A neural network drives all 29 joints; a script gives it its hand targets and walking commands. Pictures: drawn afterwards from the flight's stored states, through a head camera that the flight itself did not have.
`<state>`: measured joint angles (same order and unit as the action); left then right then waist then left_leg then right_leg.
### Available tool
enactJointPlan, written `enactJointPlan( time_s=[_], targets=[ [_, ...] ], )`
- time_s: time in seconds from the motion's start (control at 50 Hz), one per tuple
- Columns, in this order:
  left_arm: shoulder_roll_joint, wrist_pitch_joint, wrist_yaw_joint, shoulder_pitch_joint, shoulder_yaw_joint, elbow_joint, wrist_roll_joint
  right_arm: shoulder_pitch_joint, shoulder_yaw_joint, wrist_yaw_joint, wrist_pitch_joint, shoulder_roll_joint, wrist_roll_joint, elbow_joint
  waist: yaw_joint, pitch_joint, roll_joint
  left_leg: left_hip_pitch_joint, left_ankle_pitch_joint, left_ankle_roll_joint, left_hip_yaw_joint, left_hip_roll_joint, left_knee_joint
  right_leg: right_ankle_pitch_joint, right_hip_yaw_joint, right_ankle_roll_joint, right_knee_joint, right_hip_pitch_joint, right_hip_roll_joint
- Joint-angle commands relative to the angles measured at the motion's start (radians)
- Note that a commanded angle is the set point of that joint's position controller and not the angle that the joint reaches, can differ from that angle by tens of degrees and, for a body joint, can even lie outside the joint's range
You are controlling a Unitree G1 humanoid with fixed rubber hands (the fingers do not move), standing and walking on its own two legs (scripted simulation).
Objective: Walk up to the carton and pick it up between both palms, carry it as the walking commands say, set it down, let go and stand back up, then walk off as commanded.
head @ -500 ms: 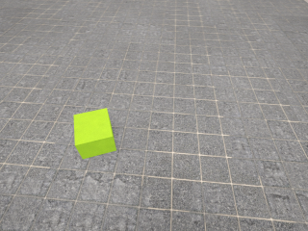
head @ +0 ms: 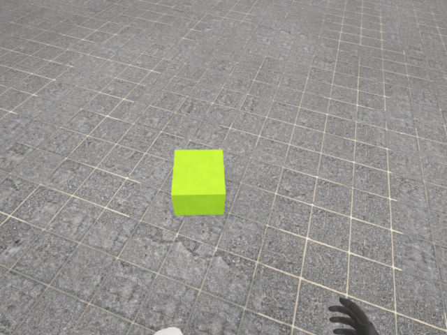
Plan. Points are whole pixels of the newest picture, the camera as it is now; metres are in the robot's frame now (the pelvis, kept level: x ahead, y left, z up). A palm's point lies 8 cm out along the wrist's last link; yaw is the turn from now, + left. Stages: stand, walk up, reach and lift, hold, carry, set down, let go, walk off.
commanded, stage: walk up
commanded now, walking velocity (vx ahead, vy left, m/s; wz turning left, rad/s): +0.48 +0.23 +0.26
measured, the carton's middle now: (199, 182) +0.88 +0.17 -0.67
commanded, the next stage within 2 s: none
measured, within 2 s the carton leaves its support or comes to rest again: neither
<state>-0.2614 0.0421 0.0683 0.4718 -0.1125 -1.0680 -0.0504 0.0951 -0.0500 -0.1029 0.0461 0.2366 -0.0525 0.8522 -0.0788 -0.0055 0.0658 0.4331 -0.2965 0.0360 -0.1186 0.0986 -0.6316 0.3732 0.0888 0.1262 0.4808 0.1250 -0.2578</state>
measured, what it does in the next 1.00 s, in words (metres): walks ahead: left foot, then right foot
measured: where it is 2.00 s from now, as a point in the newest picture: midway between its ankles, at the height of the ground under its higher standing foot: (195, 301)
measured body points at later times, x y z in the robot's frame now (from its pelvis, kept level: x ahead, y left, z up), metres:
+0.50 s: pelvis +0.21 +0.09 +0.02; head +0.25 +0.13 +0.46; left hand +0.33 +0.30 -0.15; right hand +0.08 -0.11 -0.10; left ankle +0.06 +0.15 -0.72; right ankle +0.35 -0.02 -0.67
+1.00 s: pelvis +0.37 +0.14 +0.01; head +0.39 +0.15 +0.46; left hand +0.30 +0.37 -0.15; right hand +0.49 -0.09 -0.13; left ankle +0.44 +0.25 -0.72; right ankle +0.38 +0.00 -0.73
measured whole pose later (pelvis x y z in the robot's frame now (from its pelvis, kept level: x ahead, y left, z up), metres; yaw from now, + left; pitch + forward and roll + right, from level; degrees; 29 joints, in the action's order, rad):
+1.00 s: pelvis +0.37 +0.14 +0.01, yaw +6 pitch -1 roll -2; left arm -0.19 0.03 0.03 0.35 -0.02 -1.10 -0.02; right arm 0.17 -0.04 0.01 0.00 0.19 -0.02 0.97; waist -0.04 -0.06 0.00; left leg 0.39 -0.13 0.01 -0.05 0.05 -0.58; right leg 0.26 0.16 0.02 0.48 0.19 -0.07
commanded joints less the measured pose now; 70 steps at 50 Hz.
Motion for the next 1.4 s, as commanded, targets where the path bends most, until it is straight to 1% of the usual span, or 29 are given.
enactJointPlan(
  time_s=[0.0, 0.02, 0.04, 0.08, 0.12, 0.16, 0.28, 0.48, 0.56, 0.58, 0.6, 0.62, 0.64, 0.68, 0.74, 0.82, 0.86, 0.96, 0.98, 1.0, 1.02, 1.04, 1.06, 1.12, 1.2, 1.3, 1.34, 1.36, 1.38],
  targets=[
    [-0.072, 0.007, -0.036, -0.061, 0.001, 0.073, -0.019, 0.45, -0.041, 0.031, -0.052, 0.121, -0.006, 0.128, 0.256, 0.074, -0.241, -0.6, -0.197, -0.038, 0.044, -0.008, 0.184, 0.134, 0.073, -0.157, 0.413, 0.446, 0.045],
    [0.023, 0.006, -0.056, -0.121, 0.023, 0.176, -0.008, 0.578, -0.058, 0.046, -0.07, 0.255, 0.015, 0.17, 0.281, 0.138, -0.542, -0.653, -0.527, -0.147, 0.572, 0.245, 0.433, 0.343, 0.01, -0.13, 0.713, 0.707, 0.195],
    [-0.011, 0.004, -0.068, -0.205, 0.016, 0.214, -0.008, 0.484, -0.059, 0.07, -0.078, 0.268, 0.044, 0.162, 0.239, 0.102, -0.473, -0.509, -0.669, -0.163, 0.714, 0.271, 0.552, 0.242, -0.079, -0.14, 0.866, 0.741, 0.13],
    [-0.032, 0.023, -0.089, -0.226, 0.021, 0.19, -0.001, 0.299, -0.033, 0.086, -0.102, 0.153, 0.029, 0.124, 0.126, -0.027, -0.166, -0.313, -0.401, -0.156, 0.606, 0.257, 0.502, -0.037, -0.081, -0.146, 0.851, 0.687, 0.051],
    [0.001, 0.029, -0.094, -0.113, 0.026, 0.119, -0.01, 0.224, -0.021, 0.087, -0.133, 0.104, 0.033, 0.096, 0.045, 0.002, -0.095, -0.252, -0.042, -0.146, 0.434, 0.183, 0.469, -0.133, -0.086, -0.13, 0.778, 0.529, 0.047],
    [0.004, 0.014, -0.101, -0.127, 0.029, 0.112, -0.009, 0.274, -0.007, 0.092, -0.145, 0.062, 0.033, 0.139, 0.028, -0.026, -0.153, -0.254, 0.258, -0.15, 0.277, 0.131, 0.463, -0.162, -0.055, -0.123, 0.721, 0.483, 0.073],
    [0.026, -0.039, -0.089, -0.298, 0.02, 0.122, 0.021, 0.516, 0.01, 0.099, -0.153, 0.003, 0.027, 0.205, 0.098, -0.083, -0.106, -0.489, 0.789, -0.112, 0.25, 0.187, 0.393, -0.202, -0.025, -0.09, 0.651, 0.672, 0.131],
    [0.107, -0.018, -0.095, -0.554, 0.065, 0.165, 0.035, 0.599, 0.031, 0.149, -0.149, -0.019, 0.032, 0.221, 0.155, -0.12, -0.222, -0.547, 0.949, -0.091, 0.086, 0.109, 0.335, -0.297, 0.09, -0.124, 0.164, 0.503, 0.251],
    [0.065, 0.008, -0.073, -0.338, 0.066, 0.122, 0.035, 0.563, 0.029, 0.154, -0.132, 0.009, 0.038, 0.27, 0.07, -0.042, -0.221, -0.451, 1.085, -0.114, 0.093, 0.107, 0.102, -0.273, 0.136, -0.155, 0.029, 0.133, 0.318],
    [0.04, 0.024, -0.068, -0.202, 0.052, 0.083, 0.032, 0.513, 0.026, 0.153, -0.133, 0.025, 0.047, 0.259, 0.004, 0.01, -0.223, -0.37, 0.998, -0.088, 0.074, 0.085, -0.043, -0.421, 0.12, -0.175, -0.057, -0.054, 0.288],
    [-0.037, 0.038, -0.057, -0.072, 0.034, 0.05, 0.01, 0.499, 0.034, 0.148, -0.145, -0.002, 0.066, 0.234, -0.042, 0.146, -0.162, -0.126, 0.699, -0.058, 0.071, 0.051, -0.237, -0.673, -0.051, -0.229, 0.028, -0.371, 0.108],
    [-0.114, 0.044, -0.058, 0.083, 0.025, 0.011, -0.001, 0.572, 0.044, 0.15, -0.138, -0.079, 0.091, 0.233, -0.073, 0.331, 0.078, 0.131, -0.343, -0.01, 0.068, -0.098, -0.67, -1.249, -0.422, -0.42, 0.058, -0.662, -0.264],
    [-0.1, 0.039, -0.052, 0.107, 0.007, -0.009, 0.026, 0.537, 0.011, 0.154, -0.126, -0.018, 0.082, 0.251, -0.066, 0.349, 0.018, 0.112, -0.299, -0.004, 0.168, -0.067, -0.774, -1.183, -0.469, -0.468, -0.006, -0.507, -0.283],
    [-0.034, 0.042, -0.043, -0.076, 0.03, 0.041, 0.03, 0.393, 0.008, 0.144, -0.112, -0.005, 0.051, 0.223, -0.007, 0.086, -0.108, 0.131, -0.127, 0.001, 0.17, -0.011, -0.754, -0.951, -0.407, -0.42, -0.115, -0.176, -0.222],
    [0.051, 0.047, -0.045, -0.128, 0.064, 0.042, 0.022, 0.382, -0.004, 0.121, -0.071, -0.041, 0.021, 0.228, 0.066, -0.037, -0.033, 0.022, -0.017, -0.005, 0.137, 0.012, -0.568, -0.799, -0.203, -0.32, -0.209, 0.092, -0.093],
    [-0.003, 0.066, -0.043, -0.175, 0.091, 0.046, 0.016, 0.339, -0.005, 0.126, -0.024, -0.073, 0.042, 0.183, 0.132, -0.021, 0.119, -0.075, -0.018, -0.017, 0.115, -0.071, -0.276, -1.183, 0.013, -0.272, -0.161, 0.168, -0.008],
    [-0.014, 0.049, -0.04, -0.164, 0.086, 0.01, 0.027, 0.286, -0.004, 0.112, -0.034, -0.029, 0.046, 0.145, 0.131, 0.032, 0.203, -0.107, 0.083, -0.041, 0.059, -0.089, -0.169, -0.956, 0.065, -0.266, -0.168, 0.124, 0.046],
    [-0.067, -0.014, -0.03, -0.163, 0.066, 0.007, 0.039, 0.236, -0.006, 0.11, -0.047, 0.007, 0.033, 0.146, 0.115, 0.002, 0.047, -0.264, 0.204, -0.026, 0.042, -0.074, 0.104, -0.442, 0.008, -0.222, -0.06, 0.203, 0.026],
    [-0.062, -0.027, -0.032, -0.151, 0.067, 0.009, 0.045, 0.261, -0.016, 0.119, -0.061, 0.057, 0.026, 0.145, 0.119, -0.023, -0.01, -0.302, 0.327, -0.028, 0.051, -0.028, 0.187, -0.355, -0.003, -0.175, 0.0, 0.239, 0.053],
    [-0.037, -0.038, -0.029, -0.105, 0.069, 0.013, 0.042, 0.295, -0.027, 0.125, -0.078, 0.117, 0.022, 0.136, 0.101, -0.023, -0.161, -0.333, 0.809, -0.044, 0.22, 0.161, 0.232, -0.13, 0.045, -0.118, 0.176, 0.287, 0.133],
    [0.066, -0.058, -0.018, -0.073, 0.083, 0.03, 0.058, 0.304, -0.026, 0.132, -0.077, 0.16, 0.035, 0.132, 0.097, 0.032, -0.353, -0.307, 1.252, -0.178, 0.361, 0.331, 0.249, 0.299, 0.029, -0.093, 0.454, 0.304, 0.28],
    [0.078, -0.081, -0.016, -0.074, 0.08, 0.011, 0.05, 0.29, -0.016, 0.14, -0.072, 0.138, 0.036, 0.132, 0.078, 0.057, -0.227, -0.28, 1.322, -0.225, 0.274, 0.314, 0.202, 0.296, -0.107, -0.097, 0.599, 0.275, 0.263],
    [0.05, -0.099, -0.014, -0.089, 0.075, 0.04, 0.058, 0.23, -0.026, 0.148, -0.058, 0.156, 0.046, 0.123, 0.082, 0.109, -0.316, -0.21, 0.968, -0.268, 0.302, 0.314, 0.257, 0.289, -0.1, -0.095, 0.66, 0.285, 0.256],
    [-0.016, -0.122, -0.035, -0.127, 0.051, 0.03, 0.018, 0.086, -0.009, 0.148, -0.018, 0.098, 0.041, 0.082, 0.045, 0.053, -0.215, -0.089, 0.349, -0.206, 0.236, 0.177, 0.336, 0.121, -0.113, -0.081, 0.771, 0.31, 0.25],
    [0.016, -0.127, -0.033, -0.087, 0.064, 0.013, 0.029, 0.102, -0.007, 0.139, -0.027, 0.087, 0.038, 0.106, 0.039, 0.075, -0.222, -0.069, -0.149, -0.171, 0.263, 0.124, 0.47, 0.105, -0.032, -0.118, 0.498, 0.198, 0.279],
    [0.039, -0.109, -0.03, -0.042, 0.086, -0.005, 0.053, 0.165, -0.019, 0.137, -0.01, 0.11, 0.054, 0.166, 0.058, 0.003, -0.244, -0.088, -0.189, -0.15, 0.297, 0.139, 0.528, 0.104, -0.003, -0.19, 0.082, 0.037, 0.315],
    [0.03, -0.088, -0.027, 0.082, 0.084, -0.057, 0.057, 0.172, -0.03, 0.131, 0.005, 0.113, 0.064, 0.179, 0.028, -0.056, -0.196, -0.03, -0.193, -0.067, 0.229, 0.07, 0.521, -0.012, 0.029, -0.234, -0.193, -0.087, 0.312],
    [0.019, -0.074, -0.023, 0.105, 0.089, -0.059, 0.039, 0.215, -0.022, 0.127, 0.002, 0.059, 0.068, 0.194, 0.053, -0.053, -0.083, -0.011, -0.139, -0.027, 0.177, 0.026, 0.395, 0.01, -0.101, -0.238, -0.272, -0.112, 0.197],
    [-0.023, -0.063, -0.021, 0.049, 0.079, -0.027, 0.041, 0.224, -0.013, 0.123, -0.001, -0.019, 0.079, 0.188, 0.083, -0.035, 0.137, 0.055, -0.163, -0.002, 0.078, -0.074, 0.142, 0.26, -0.401, -0.291, -0.378, -0.053, -0.034]
  ],
)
